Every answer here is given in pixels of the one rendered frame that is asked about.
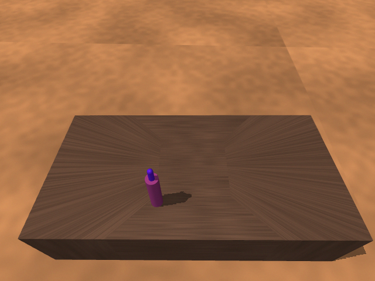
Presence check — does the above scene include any bottle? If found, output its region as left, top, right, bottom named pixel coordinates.
left=145, top=169, right=163, bottom=207

